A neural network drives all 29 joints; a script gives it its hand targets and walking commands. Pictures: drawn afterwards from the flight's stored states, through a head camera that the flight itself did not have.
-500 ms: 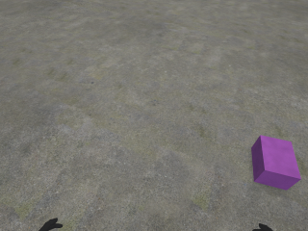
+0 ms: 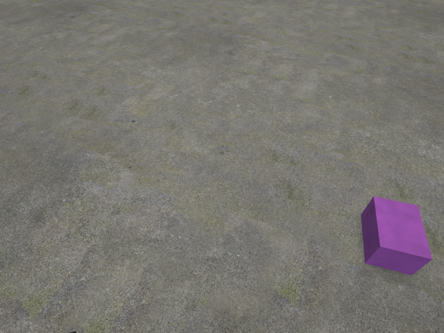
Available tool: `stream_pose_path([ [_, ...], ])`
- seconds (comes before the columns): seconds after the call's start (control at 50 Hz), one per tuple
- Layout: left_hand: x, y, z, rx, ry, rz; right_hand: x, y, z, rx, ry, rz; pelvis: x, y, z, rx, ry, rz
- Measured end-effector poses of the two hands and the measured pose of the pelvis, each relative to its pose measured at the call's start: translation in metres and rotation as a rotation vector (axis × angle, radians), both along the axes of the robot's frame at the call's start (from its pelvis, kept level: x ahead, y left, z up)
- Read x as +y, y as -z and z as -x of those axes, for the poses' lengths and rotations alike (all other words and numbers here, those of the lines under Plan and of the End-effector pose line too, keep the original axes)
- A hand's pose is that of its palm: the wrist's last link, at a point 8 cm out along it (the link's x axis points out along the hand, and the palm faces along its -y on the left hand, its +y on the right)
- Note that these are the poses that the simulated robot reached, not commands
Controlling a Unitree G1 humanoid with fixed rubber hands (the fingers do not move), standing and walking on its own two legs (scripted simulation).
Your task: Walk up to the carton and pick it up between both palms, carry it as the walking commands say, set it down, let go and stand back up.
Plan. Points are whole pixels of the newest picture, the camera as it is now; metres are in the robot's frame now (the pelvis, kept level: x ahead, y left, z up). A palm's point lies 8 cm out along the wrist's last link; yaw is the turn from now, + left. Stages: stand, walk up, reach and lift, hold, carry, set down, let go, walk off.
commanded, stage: stand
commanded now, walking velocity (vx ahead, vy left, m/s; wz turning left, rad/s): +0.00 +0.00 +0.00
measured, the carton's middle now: (391, 234) +0.76 -0.82 -0.70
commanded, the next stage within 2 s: walk up in 0.30 s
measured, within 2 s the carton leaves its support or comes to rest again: neither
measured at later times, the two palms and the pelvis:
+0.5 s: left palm out of the picture +0.11 +0.31 -0.10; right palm out of the picture +0.11 -0.31 -0.10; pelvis +0.01 +0.00 +0.00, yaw +0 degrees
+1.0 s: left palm out of the picture +0.15 +0.17 -0.11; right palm out of the picture +0.02 -0.36 -0.13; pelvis +0.01 -0.07 +0.00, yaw -17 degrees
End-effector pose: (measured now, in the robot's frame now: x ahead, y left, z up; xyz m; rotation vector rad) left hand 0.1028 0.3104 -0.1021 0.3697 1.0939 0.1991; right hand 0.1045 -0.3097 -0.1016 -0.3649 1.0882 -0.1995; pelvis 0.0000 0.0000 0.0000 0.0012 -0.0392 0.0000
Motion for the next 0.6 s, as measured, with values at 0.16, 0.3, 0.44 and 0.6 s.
stream_pose_path([
  [0.16, 0.001, 0.0, 0.002, 0.013, -0.006, -0.001, -0.001, 0.0, 0.002, 0.012, 0.006, 0.002, 0.0, -0.001, -0.001, 0.001, 0.0, 0.0],
  [0.3, 0.002, 0.0, 0.001, 0.018, -0.009, -0.003, -0.001, 0.0, 0.001, 0.017, 0.008, 0.004, 0.001, -0.001, -0.002, 0.002, 0.0, 0.0],
  [0.44, 0.003, 0.0, -0.001, 0.02, -0.011, -0.003, -0.002, 0.0, -0.001, 0.02, 0.01, 0.005, 0.001, -0.001, -0.004, 0.003, 0.0, 0.0],
  [0.6, -0.013, 0.008, -0.008, 0.048, -0.008, 0.019, -0.011, 0.011, 0.013, 0.014, 0.095, 0.017, -0.008, 0.007, 0.001, 0.03, 0.073, -0.007],
])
